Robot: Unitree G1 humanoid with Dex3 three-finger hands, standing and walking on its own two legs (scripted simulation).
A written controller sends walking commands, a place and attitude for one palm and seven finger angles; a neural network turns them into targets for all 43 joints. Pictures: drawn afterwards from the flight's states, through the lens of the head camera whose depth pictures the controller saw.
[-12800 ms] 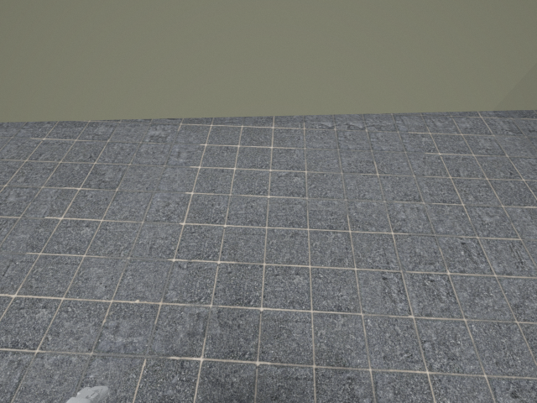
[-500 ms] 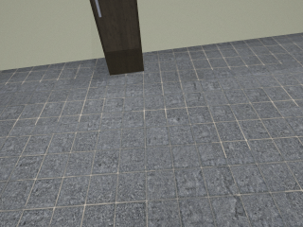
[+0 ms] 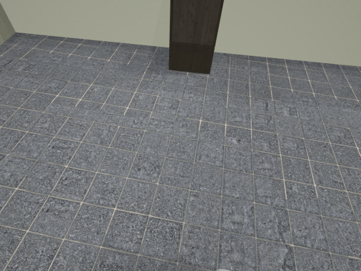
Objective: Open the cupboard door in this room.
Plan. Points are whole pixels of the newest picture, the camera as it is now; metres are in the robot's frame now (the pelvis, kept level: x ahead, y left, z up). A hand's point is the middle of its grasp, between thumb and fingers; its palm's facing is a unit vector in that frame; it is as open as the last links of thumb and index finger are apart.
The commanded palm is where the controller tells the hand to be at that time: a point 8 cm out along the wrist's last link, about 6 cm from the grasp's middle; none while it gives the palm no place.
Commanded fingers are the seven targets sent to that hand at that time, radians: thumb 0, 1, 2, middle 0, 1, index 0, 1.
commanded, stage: turn or walk to find it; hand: left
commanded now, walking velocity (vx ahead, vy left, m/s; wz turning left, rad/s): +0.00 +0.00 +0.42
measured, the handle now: out of the picture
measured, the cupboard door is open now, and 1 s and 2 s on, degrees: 0 0 0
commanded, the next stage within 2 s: stand and wait in 0.42 s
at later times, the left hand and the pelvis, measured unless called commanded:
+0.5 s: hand out of the picture +0.00 +0.15 -0.15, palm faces +0.22 -0.94 -0.27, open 7.4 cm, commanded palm none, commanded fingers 0.00 0.90 0.90 -0.20 -0.30 -0.20 -0.30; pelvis -0.03 -0.05 +0.00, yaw +13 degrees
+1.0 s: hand out of the picture -0.07 +0.18 -0.17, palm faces +0.34 -0.90 -0.25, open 7.4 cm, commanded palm none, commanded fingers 0.00 0.90 0.90 -0.20 -0.30 -0.20 -0.30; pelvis -0.05 -0.02 -0.01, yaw +18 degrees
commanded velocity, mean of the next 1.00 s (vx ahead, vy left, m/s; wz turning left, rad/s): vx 0.00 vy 0.00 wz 0.29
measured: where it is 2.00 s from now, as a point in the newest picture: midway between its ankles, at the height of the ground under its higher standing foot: outside the picture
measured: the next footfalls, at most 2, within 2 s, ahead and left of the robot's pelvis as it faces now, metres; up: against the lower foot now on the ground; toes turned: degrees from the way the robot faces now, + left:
right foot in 0.28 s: +0.03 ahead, -0.15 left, +0.00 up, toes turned +3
left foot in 0.68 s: -0.06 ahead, +0.11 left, +0.00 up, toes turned +17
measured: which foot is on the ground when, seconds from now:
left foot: down 0.00-0.28, up 0.30-0.66, down 0.68-1.00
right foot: up 0.00-0.26, down 0.28-0.70, up 0.72-0.98, down 1.00-1.00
